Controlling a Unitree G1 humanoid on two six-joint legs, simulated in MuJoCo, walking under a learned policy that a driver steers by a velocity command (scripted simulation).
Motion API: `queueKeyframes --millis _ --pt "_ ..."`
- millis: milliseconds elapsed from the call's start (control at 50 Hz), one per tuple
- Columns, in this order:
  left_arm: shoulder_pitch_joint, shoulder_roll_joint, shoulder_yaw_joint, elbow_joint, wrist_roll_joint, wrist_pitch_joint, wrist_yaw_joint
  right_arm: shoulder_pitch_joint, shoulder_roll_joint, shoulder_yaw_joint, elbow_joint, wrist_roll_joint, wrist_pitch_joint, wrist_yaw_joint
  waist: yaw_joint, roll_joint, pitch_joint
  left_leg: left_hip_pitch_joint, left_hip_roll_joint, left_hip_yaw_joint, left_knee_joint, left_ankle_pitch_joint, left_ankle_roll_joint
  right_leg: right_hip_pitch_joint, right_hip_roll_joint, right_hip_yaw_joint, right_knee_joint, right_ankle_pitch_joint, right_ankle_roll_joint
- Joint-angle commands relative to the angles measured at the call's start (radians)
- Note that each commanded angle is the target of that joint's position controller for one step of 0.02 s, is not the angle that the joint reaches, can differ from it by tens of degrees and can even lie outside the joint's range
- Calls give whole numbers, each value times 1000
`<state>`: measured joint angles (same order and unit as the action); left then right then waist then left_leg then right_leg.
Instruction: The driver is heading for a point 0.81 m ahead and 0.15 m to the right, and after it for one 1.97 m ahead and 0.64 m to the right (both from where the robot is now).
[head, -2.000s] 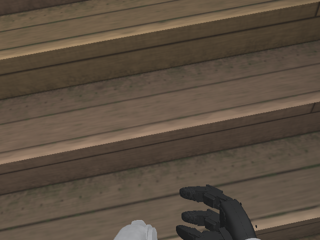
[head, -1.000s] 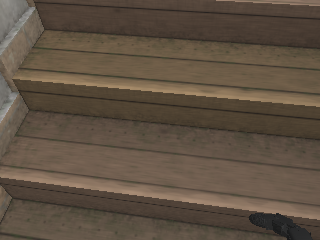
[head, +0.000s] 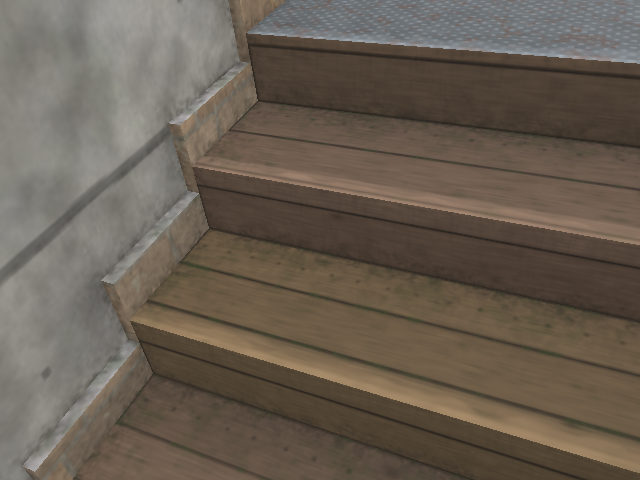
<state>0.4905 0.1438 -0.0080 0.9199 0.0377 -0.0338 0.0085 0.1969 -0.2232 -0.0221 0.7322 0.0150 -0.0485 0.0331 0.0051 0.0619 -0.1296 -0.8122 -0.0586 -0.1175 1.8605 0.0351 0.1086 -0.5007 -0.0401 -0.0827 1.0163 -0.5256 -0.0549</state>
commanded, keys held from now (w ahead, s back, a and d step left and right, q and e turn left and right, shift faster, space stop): w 1.00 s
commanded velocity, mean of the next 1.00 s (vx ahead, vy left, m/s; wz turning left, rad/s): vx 0.49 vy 0.00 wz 0.01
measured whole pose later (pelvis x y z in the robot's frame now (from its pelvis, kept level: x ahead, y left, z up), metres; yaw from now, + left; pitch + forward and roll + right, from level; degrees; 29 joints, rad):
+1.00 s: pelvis +0.55 -0.06 +0.27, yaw -2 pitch +4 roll -2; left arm -0.09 0.03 -0.13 0.72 0.02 -0.07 -0.05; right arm 0.55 -0.05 0.06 1.13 -0.02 -0.06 -0.01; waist -0.04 0.01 -0.11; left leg -0.12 0.08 0.05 0.47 -0.05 0.08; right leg -0.86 0.00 -0.16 1.31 -0.58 -0.11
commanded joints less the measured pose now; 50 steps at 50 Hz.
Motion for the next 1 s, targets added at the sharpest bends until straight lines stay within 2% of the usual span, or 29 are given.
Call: queueKeyframes --millis 20,80,180,280,340,360,380,400,420,440,460,480,500,520,540,580,600,620,640,680,700,760,800,840,880,920,960,980,1000 --pt "-26 -41 -20 6 -7 -33 -26 77 107 54 -26 -1 0 -1 -64 -139 215 -351 37 -44 146 37 29 34 -156 366 -611 -30 -24" --pt "-2 8 -10 9 -1 -30 -22 18 102 62 -26 -16 3 -15 -38 -95 187 -419 31 -11 21 116 -7 68 -144 247 -651 56 7" --pt "136 23 -11 81 5 -43 -15 -98 133 65 -24 -6 4 -30 49 -170 129 -606 61 72 61 183 -45 282 -163 249 -661 190 -22" --pt "295 -11 -23 174 6 -28 1 -304 187 100 -104 1 -8 -15 135 -194 246 -1008 104 63 187 -32 -47 596 -230 354 -693 368 -50" --pt "334 -41 -39 212 -40 2 34 -464 206 143 -220 25 -21 9 136 -170 278 -955 149 161 21 -102 -63 523 -239 342 -828 442 -43" --pt "326 -23 -40 208 -52 5 41 -503 186 152 -237 26 -22 19 137 -152 278 -796 143 296 -85 -123 -72 415 -228 292 -941 510 -62" --pt "319 3 -32 218 -57 10 53 -598 202 170 -296 23 -23 36 134 -168 285 -582 189 312 -281 -183 -59 351 -249 240 -1053 661 -56" --pt "266 6 -36 212 -62 1 50 -576 170 160 -299 26 -27 45 92 -132 235 -244 146 405 -501 -194 -23 255 -199 121 -1078 948 -40" --pt "259 60 -35 221 -48 -26 35 -512 146 141 -296 11 -47 42 31 -233 128 95 41 478 -516 -220 8 218 -184 63 -962 1648 -41" --pt "268 155 -12 232 -37 -32 26 -296 84 103 -242 13 -48 31 -61 -383 12 291 -19 439 -532 -299 31 349 -213 52 -804 2118 -74" --pt "207 256 15 212 -42 -29 29 -103 -20 55 -187 7 -36 22 -177 -435 -68 336 -35 356 -689 -400 59 547 -241 89 -664 2292 -86" --pt "108 295 31 173 -31 -31 33 13 -116 18 -144 -3 -27 19 -263 -408 -98 446 2 210 -857 -414 103 569 -228 112 -469 2257 -84" --pt "127 208 20 134 -5 -53 26 222 -171 -13 -72 -53 -23 19 -266 -189 -284 879 182 -212 -958 -406 222 243 -153 190 -168 1937 -102" --pt "82 88 2 122 -15 -78 -9 373 -232 -34 19 -82 4 -5 -240 197 -376 1047 382 -737 -1450 -383 347 20 129 257 244 677 -77" --pt "31 72 17 99 -19 -113 -60 341 -151 -20 53 -87 10 -29 -198 126 -352 944 411 -894 -1590 -444 306 -61 178 432 689 394 -69" --pt "-250 -34 -12 -90 -33 -109 -87 190 56 32 164 -29 -9 -14 -65 -66 15 604 377 -599 -1556 -604 180 -351 118 335 1053 381 -113" --pt "-314 -48 -23 -154 -31 -100 -76 155 120 50 210 -38 -27 -5 -9 -132 110 478 335 -416 -1515 -516 119 -423 80 333 1114 387 -154" --pt "-284 -93 -51 -176 -29 -95 -76 134 186 68 243 -57 -33 7 48 -150 117 430 287 -264 -1479 -383 68 -480 77 360 1207 436 -192" --pt "-245 -140 -79 -179 -42 -95 -83 144 185 68 259 -58 -32 18 78 -132 127 440 257 -126 -1470 -270 40 -568 75 350 1250 440 -204" --pt "-197 -130 -97 -173 -57 -76 -82 101 193 77 263 -65 -29 15 139 -117 142 376 227 43 -1471 -219 -2 -671 57 352 1164 486 -164" --pt "-240 -146 -112 -186 -69 -64 -74 130 173 85 284 -73 -28 15 130 -66 147 349 241 76 -1511 -180 0 -742 66 294 1288 483 -146" --pt "-372 -140 -142 -258 -61 -37 -61 133 145 113 311 -54 -24 21 144 -7 192 187 218 130 -1573 -229 -18 -803 48 226 1262 558 -98" --pt "-543 -83 -142 -306 -40 -38 -47 222 124 118 342 -35 -15 7 76 30 183 153 175 164 -1609 -225 -11 -726 37 100 1015 638 -51" --pt "-731 -98 -164 -368 -19 -47 -38 374 64 97 370 -16 -6 -40 -2 42 113 266 216 80 -1751 -127 33 -608 -40 -70 793 491 1" --pt "-773 -91 -155 -365 -12 -62 -45 399 -10 66 385 12 0 -73 -8 65 -7 461 258 122 -1787 286 36 -317 -42 -111 453 335 -24" --pt "-707 -16 -102 -319 -27 -60 -52 476 -60 52 412 -45 6 -66 27 179 -42 746 274 163 -1592 1083 58 -206 97 -170 320 8 -52" --pt "-458 62 -49 -234 -29 -53 -61 377 -96 35 360 -56 -7 -67 158 269 -79 883 317 111 -1384 1371 99 -68 91 0 108 -14 -106" --pt "-260 140 -14 -168 -14 -44 -56 345 -35 36 319 -45 -39 -53 199 84 -175 546 248 119 -1127 1277 83 255 -64 341 -15 -1 -215" --pt "-88 248 31 -94 2 -3 -25 281 7 33 294 -16 -64 -35 244 -188 -218 275 95 114 -824 621 41 442 -185 784 -464 -355 -308"
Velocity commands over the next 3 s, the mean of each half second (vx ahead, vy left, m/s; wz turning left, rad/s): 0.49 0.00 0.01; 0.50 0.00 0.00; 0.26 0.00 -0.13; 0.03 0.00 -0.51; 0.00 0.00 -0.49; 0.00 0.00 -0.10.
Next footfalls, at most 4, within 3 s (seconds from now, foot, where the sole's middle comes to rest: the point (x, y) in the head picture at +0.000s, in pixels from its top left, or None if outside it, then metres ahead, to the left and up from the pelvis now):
0.48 left None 0.46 0.07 -0.55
0.94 right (447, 353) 0.68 -0.15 -0.38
1.48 left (320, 295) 0.84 0.08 -0.38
1.86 right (484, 189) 0.93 -0.25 -0.21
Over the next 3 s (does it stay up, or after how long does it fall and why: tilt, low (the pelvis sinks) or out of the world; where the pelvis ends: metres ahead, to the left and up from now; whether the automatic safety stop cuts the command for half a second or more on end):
stays up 0.97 -0.11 0.57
